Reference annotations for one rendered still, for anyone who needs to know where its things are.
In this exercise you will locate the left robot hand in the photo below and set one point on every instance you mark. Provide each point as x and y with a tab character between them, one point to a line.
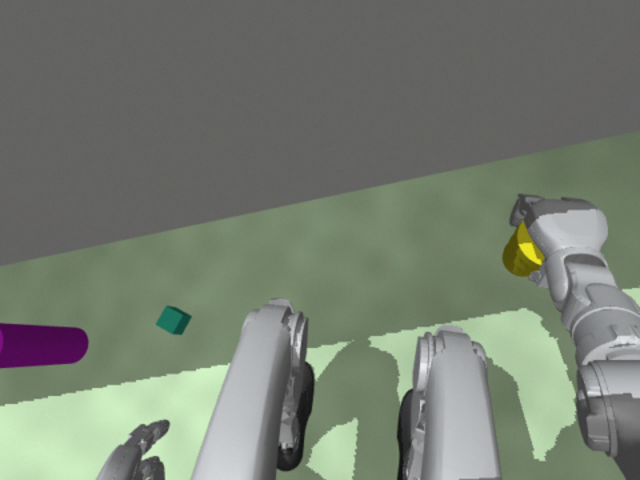
124	463

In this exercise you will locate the right robot foot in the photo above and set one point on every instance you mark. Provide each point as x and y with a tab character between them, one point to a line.
404	434

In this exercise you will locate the left robot foot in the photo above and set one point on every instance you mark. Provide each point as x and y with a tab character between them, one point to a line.
289	459

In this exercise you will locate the right robot arm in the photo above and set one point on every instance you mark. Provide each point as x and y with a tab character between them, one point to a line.
604	324

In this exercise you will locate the right robot hand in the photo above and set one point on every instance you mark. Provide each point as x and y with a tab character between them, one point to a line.
554	225

